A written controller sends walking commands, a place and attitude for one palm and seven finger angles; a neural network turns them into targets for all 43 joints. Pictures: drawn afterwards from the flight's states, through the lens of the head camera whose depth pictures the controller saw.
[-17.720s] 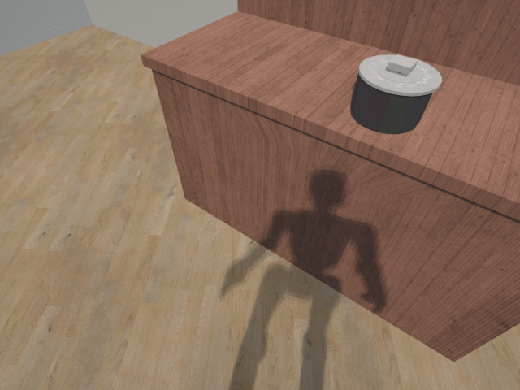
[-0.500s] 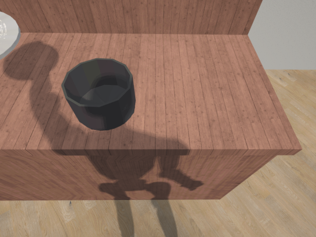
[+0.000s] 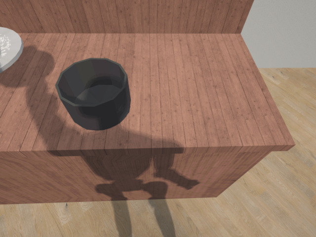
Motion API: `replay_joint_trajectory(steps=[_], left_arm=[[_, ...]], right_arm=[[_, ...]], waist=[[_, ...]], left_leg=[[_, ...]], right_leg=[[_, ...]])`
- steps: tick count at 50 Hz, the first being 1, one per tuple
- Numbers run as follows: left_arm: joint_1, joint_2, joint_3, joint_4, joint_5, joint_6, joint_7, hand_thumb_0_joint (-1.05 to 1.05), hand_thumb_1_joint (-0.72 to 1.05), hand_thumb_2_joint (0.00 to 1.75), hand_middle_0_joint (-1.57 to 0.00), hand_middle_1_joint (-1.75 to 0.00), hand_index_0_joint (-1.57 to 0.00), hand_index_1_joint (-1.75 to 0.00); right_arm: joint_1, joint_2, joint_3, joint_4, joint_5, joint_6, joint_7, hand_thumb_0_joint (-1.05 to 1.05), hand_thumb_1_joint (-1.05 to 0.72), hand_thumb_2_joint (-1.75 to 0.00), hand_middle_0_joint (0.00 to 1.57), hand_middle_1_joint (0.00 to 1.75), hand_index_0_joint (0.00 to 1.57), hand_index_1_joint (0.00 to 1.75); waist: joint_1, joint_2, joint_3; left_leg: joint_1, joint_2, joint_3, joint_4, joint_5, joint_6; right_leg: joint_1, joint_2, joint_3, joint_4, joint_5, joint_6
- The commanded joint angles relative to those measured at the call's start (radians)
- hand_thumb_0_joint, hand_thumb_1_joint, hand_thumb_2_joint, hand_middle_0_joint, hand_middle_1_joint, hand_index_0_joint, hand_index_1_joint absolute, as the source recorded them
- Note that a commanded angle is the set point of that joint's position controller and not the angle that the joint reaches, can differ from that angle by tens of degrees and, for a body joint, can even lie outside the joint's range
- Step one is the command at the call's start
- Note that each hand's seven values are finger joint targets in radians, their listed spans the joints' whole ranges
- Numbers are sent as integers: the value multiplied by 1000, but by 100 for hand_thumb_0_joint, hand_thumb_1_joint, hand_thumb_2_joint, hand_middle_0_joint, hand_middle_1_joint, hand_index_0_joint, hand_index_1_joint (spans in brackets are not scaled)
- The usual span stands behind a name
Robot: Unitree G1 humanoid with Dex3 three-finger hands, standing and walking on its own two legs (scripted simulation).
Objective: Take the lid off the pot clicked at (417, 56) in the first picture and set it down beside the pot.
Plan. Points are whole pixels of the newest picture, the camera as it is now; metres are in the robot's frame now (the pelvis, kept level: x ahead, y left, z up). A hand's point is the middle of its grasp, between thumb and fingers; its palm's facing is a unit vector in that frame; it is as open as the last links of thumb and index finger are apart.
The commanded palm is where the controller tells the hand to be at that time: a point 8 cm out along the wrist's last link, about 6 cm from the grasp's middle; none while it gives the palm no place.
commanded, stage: lower the lid onto the table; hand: left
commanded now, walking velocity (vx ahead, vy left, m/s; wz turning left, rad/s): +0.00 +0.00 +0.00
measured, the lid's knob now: out of the picture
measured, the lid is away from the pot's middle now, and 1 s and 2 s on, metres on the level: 0.22 0.20 0.21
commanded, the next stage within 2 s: none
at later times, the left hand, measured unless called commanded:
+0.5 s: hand out of the picture +0.45 +0.36 +0.22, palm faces -0.33 -0.19 -0.93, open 8.7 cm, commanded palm +0.47 +0.36 +0.29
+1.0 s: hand out of the picture +0.45 +0.35 +0.19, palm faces -0.38 -0.19 -0.91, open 8.7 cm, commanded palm +0.48 +0.36 +0.26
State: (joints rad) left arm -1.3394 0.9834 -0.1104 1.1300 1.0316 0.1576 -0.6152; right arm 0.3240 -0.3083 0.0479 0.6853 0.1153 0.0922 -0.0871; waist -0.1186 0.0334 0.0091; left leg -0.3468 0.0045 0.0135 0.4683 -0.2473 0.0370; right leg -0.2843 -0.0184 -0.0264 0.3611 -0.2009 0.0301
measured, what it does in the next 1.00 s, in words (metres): stands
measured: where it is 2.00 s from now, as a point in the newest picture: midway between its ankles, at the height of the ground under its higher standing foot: outside the picture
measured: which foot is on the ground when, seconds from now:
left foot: down 0.00-1.00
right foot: down 0.00-1.00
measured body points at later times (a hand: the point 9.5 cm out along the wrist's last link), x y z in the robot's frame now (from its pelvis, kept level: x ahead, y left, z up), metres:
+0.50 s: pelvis +0.00 +0.01 +0.00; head +0.06 +0.01 +0.44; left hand +0.46 +0.37 +0.27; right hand +0.03 -0.27 -0.12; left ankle -0.01 +0.10 -0.74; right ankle -0.02 -0.14 -0.74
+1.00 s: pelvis +0.00 +0.00 +0.00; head +0.06 +0.01 +0.44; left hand +0.47 +0.35 +0.24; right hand +0.01 -0.28 -0.12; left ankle -0.01 +0.10 -0.74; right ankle -0.02 -0.14 -0.74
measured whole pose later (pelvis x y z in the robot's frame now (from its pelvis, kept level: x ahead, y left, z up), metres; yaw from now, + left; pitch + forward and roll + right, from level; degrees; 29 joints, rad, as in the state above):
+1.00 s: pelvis +0.00 +0.00 +0.00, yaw +0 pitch +8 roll -2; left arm -1.21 0.94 -0.07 1.16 0.99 0.05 -0.56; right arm 0.34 -0.31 0.03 0.70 0.11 0.09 -0.09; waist -0.14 0.03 -0.01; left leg -0.39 0.01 0.01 0.52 -0.27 0.04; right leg -0.33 -0.02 -0.02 0.40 -0.21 0.03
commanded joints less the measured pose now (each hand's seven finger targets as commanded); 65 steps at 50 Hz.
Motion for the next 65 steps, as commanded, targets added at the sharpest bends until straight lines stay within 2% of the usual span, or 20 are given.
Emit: replay_joint_trajectory(steps=[1, 4, 6, 9, 11, 14, 17, 18, 19, 23, 25, 30, 32, 39, 47, 49, 51, 53, 56, 65], left_arm=[[-557, 331, 80, -245, 14, -16, 74, 0, 52, 111, -83, -102, -75, -97], [-553, 272, 34, -259, -6, -20, 69, 0, 52, 111, -83, -102, -75, -97], [-564, 339, 94, -282, 13, -26, 82, 0, 52, 111, -83, -102, -75, -97], [-492, 290, 65, -229, -7, -34, 78, 0, 52, 111, -83, -102, -75, -97], [-512, 344, 113, -268, 3, -38, 84, 0, 52, 111, -83, -102, -75, -97], [-485, 309, 99, -299, -14, -44, 84, 0, 52, 111, -83, -102, -75, -97], [-444, 336, 127, -237, -7, -48, 86, 0, 52, 111, -83, -102, -75, -97], [-447, 300, 97, -214, -12, -47, 83, 0, 52, 111, -83, -102, -75, -97], [-442, 253, 57, -220, -25, -48, 80, 0, 52, 111, -83, -102, -75, -97], [-491, 311, 101, -254, -11, -57, 90, 0, 52, 111, -83, -102, -75, -97], [-501, 288, 87, -286, -16, -63, 95, 0, 52, 111, -83, -102, -75, -97], [-446, 308, 113, -233, -22, -77, 98, 0, 52, 111, -83, -102, -75, -97], [-484, 249, 63, -244, -30, -75, 95, 0, 52, 111, -83, -102, -75, -97], [-456, 273, 96, -268, -39, -95, 106, 0, 52, 111, -83, -102, -75, -97], [-425, 307, 121, -218, -33, -107, 116, 0, 52, 111, -83, -102, -75, -97], [-402, 272, 93, -201, -43, -112, 115, 0, 52, 111, -83, -102, -75, -97], [-396, 299, 109, -167, -41, -112, 115, 0, 52, 111, -83, -102, -75, -97], [-420, 283, 93, -192, -39, -116, 118, 0, 52, 111, -83, -102, -75, -97], [-422, 364, 154, -221, -32, -129, 126, 0, 52, 111, -83, -102, -75, -97], [-349, 339, 137, -155, -44, -140, 126, 0, 52, 111, -83, -102, -75, -97]], right_arm=[[72, -177, -52, -64, -7, -31, -18, 0, -90, -90, 20, 30, 20, 30], [72, -180, -55, -59, -3, -37, -21, 0, -90, -90, 20, 30, 20, 30], [82, -178, -57, -60, -10, -41, -22, 0, -90, -90, 20, 30, 20, 30], [87, -180, -57, -60, -6, -39, -21, 0, -90, -90, 20, 30, 20, 30], [85, -181, -60, -61, -12, -36, -16, 0, -90, -90, 20, 30, 20, 30], [79, -179, -66, -70, -9, -36, -13, 0, -90, -90, 20, 30, 20, 30], [87, -180, -63, -65, -10, -25, -8, 0, -90, -90, 20, 30, 20, 30], [78, -178, -63, -68, -8, -23, -9, 0, -90, -90, 20, 30, 20, 30], [76, -181, -64, -66, -4, -21, -8, 0, -90, -90, 20, 30, 20, 30], [86, -181, -64, -61, -11, -24, -10, 0, -90, -90, 20, 30, 20, 30], [84, -178, -67, -65, -11, -26, -12, 0, -90, -90, 20, 30, 20, 30], [90, -182, -64, -56, -13, -27, -10, 0, -90, -90, 20, 30, 20, 30], [80, -178, -66, -55, -9, -25, -10, 0, -90, -90, 20, 30, 20, 30], [81, -184, -69, -59, -14, -32, -13, 0, -90, -90, 20, 30, 20, 30], [94, -186, -68, -51, -13, -24, -13, 0, -90, -90, 20, 30, 20, 30], [90, -186, -67, -54, -11, -25, -15, 0, -90, -90, 20, 30, 20, 30], [102, -190, -65, -42, -11, -19, -14, 0, -90, -90, 20, 30, 20, 30], [102, -187, -68, -46, -12, -26, -18, 0, -90, -90, 20, 30, 20, 30], [109, -192, -65, -46, -16, -25, -22, 0, -90, -90, 20, 30, 20, 30], [126, -195, -67, -33, -11, -14, -17, 0, -90, -90, 20, 30, 20, 30]], waist=[[-1, 139, -442], [-6, 196, -426], [3, 204, -477], [-2, 177, -430], [6, 187, -459], [9, 231, -475], [6, 144, -438], [-3, 140, -414], [-6, 171, -409], [-4, 158, -448], [-7, 189, -484], [-6, 133, -451], [-16, 166, -432], [-4, 178, -474], [-10, 167, -450], [-15, 174, -434], [-18, 119, -409], [-21, 163, -435], [-10, 165, -482], [-21, 160, -436]], left_leg=[[276, -25, 0, 0, 413, 60], [304, -18, -8, 0, 451, 57], [327, -23, -14, 16, 488, 60], [305, -19, -16, 10, 493, 55], [319, -22, -16, 22, 504, 59], [363, -15, -32, 32, 600, 50], [300, -22, -22, 29, 509, 55], [284, -24, -18, 24, 478, 56], [299, -17, -19, 20, 499, 52], [314, -21, -27, 25, 470, 55], [352, -16, -33, 34, 531, 52], [304, -20, -28, 33, 492, 52], [310, -20, -27, 27, 457, 53], [332, -17, -38, 37, 504, 49], [289, -25, -28, 44, 439, 54], [284, -23, -28, 42, 447, 53], [242, -26, -19, 40, 377, 58], [263, -29, -20, 43, 378, 59], [264, -29, -19, 54, 417, 61], [243, -24, -14, 76, 442, 58]], right_leg=[[102, 64, -39, 8, 297, -47], [68, 62, -44, 0, 293, -54], [85, 67, -42, 15, 304, -52], [66, 66, -50, 8, 301, -52], [76, 68, -43, 18, 313, -49], [47, 65, -49, 20, 326, -54], [58, 70, -48, 24, 309, -46], [41, 70, -51, 22, 291, -47], [24, 66, -53, 18, 288, -51], [32, 72, -51, 23, 275, -47], [22, 70, -49, 30, 286, -48], [33, 71, -49, 32, 295, -45], [4, 69, -52, 24, 270, -46], [12, 67, -49, 31, 282, -52], [12, 72, -44, 36, 266, -47], [-1, 70, -46, 34, 267, -52], [10, 74, -44, 35, 254, -46], [1, 74, -43, 36, 247, -48], [40, 74, -36, 48, 285, -46], [-4, 76, -40, 58, 293, -42]])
